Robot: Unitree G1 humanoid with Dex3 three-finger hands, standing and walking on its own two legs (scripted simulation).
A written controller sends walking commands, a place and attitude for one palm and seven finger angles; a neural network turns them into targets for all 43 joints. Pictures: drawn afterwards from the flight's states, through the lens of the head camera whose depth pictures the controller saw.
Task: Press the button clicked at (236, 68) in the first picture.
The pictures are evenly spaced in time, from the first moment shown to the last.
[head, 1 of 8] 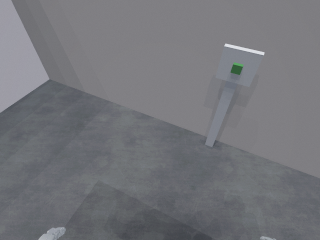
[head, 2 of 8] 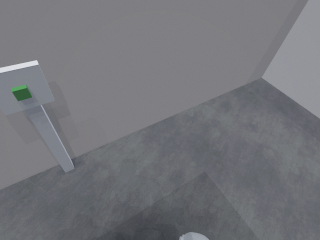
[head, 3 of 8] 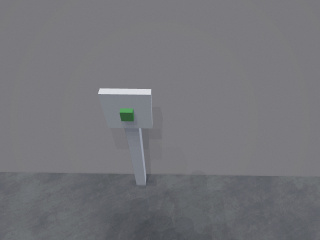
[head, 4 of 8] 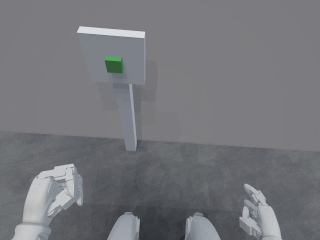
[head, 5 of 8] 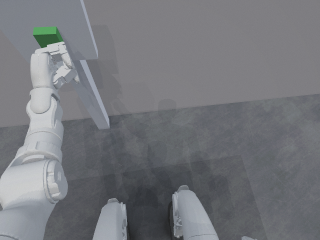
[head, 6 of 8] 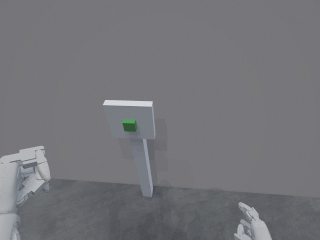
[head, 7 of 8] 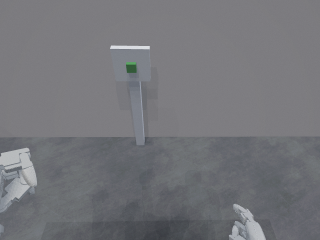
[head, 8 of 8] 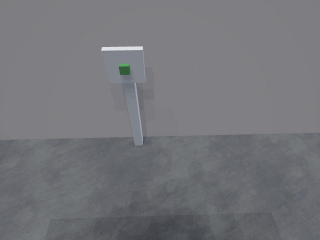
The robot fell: no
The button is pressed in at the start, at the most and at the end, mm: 0 8 0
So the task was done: yes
